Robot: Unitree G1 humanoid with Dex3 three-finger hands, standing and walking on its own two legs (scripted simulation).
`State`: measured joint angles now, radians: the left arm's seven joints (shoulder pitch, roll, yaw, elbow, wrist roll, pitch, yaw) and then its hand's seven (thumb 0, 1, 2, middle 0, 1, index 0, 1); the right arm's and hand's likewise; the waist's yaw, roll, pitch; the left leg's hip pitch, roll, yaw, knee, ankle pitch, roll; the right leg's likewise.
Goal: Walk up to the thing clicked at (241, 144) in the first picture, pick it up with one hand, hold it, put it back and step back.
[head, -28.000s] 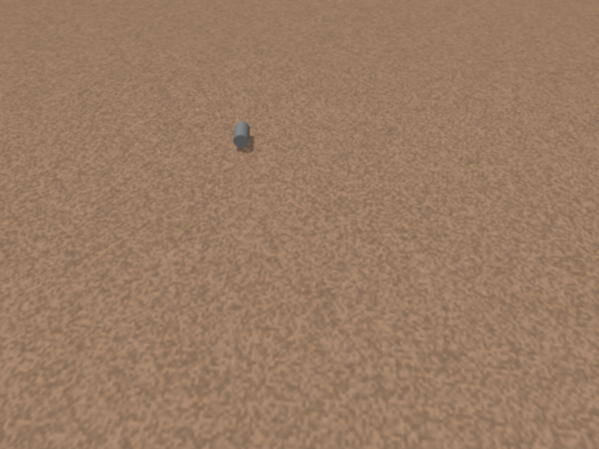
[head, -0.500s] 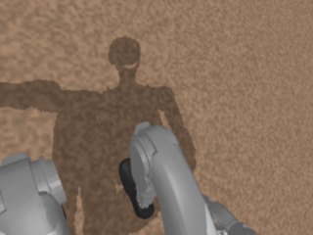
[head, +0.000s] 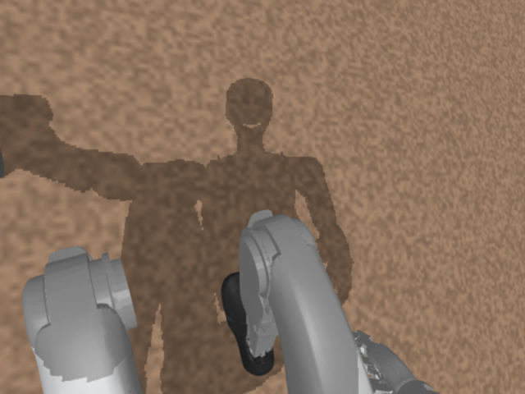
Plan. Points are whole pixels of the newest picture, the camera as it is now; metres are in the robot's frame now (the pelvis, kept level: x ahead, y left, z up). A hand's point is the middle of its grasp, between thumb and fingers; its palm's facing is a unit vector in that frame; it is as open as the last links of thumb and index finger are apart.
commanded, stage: settle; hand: left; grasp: from above
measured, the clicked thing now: out of the picture +0.45 +0.38 -0.24
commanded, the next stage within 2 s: lift in 0.42 s
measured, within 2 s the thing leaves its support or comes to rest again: neither
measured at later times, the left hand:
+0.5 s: hand out of the picture +0.44 +0.35 -0.12, palm faces -0.47 -0.08 -0.88, open 10.6 cm
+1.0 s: hand out of the picture +0.39 +0.35 -0.03, palm faces -0.48 -0.12 -0.87, open 10.5 cm
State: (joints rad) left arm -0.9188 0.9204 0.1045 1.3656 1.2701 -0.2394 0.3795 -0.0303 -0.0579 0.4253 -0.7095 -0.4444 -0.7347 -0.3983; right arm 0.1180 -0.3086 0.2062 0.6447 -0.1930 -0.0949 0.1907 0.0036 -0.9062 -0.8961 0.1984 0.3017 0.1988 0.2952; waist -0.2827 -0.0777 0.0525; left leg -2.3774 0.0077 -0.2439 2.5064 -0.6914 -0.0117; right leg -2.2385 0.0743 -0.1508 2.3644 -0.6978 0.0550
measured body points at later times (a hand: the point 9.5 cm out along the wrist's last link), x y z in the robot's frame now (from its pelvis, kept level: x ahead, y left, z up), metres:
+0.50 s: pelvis -0.01 +0.00 +0.03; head +0.22 +0.10 +0.40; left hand +0.46 +0.35 -0.07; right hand +0.08 -0.27 -0.06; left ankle +0.06 +0.13 -0.28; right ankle +0.11 -0.12 -0.28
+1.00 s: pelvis -0.01 +0.00 +0.09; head +0.19 +0.08 +0.48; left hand +0.41 +0.35 +0.02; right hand +0.09 -0.26 -0.02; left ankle +0.06 +0.13 -0.28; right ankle +0.11 -0.12 -0.28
